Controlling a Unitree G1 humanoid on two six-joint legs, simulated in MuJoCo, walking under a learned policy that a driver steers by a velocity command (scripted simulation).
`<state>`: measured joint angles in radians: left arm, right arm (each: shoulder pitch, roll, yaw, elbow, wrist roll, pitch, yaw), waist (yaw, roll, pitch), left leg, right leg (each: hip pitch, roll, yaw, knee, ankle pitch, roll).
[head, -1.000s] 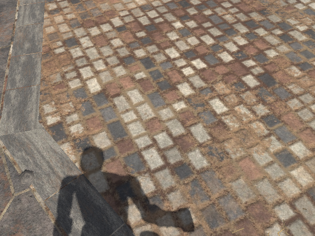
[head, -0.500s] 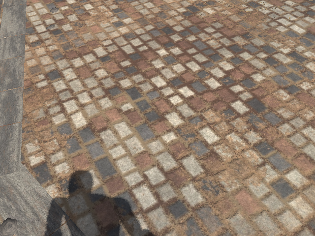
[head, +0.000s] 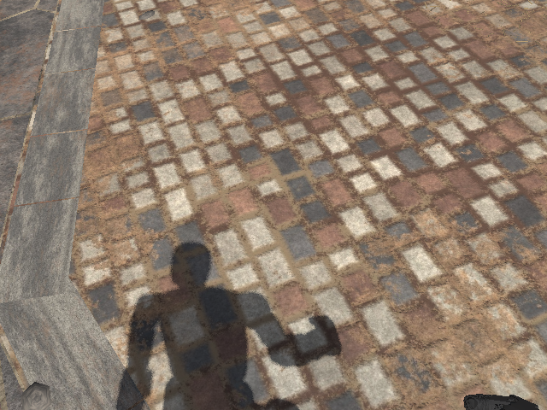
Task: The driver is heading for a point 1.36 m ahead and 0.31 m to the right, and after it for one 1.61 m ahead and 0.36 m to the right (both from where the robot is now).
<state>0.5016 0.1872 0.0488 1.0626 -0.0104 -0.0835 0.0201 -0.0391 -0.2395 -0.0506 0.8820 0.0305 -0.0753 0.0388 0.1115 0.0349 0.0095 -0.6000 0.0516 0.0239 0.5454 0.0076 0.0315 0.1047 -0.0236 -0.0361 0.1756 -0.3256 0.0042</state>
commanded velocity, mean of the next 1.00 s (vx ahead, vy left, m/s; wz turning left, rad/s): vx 0.44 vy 0.00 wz -0.32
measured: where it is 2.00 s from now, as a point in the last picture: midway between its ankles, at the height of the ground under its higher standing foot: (392, 270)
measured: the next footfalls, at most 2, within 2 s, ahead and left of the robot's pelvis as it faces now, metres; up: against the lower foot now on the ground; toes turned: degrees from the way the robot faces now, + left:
left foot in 0.08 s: +0.22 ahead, +0.14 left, +0.00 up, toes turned +2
right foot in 0.62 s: +0.53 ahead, -0.11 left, +0.00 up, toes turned -12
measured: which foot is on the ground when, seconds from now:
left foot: up 0.00-0.06, down 0.08-0.64, up 0.66-1.00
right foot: down 0.00-0.08, up 0.10-0.60, down 0.62-1.00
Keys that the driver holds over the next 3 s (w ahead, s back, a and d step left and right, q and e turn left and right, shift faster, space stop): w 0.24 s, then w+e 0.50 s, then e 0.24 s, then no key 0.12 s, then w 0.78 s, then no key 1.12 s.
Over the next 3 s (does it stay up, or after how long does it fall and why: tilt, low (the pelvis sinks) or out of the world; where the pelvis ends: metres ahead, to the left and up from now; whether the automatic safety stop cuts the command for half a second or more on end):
stays up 1.03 -0.24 0.00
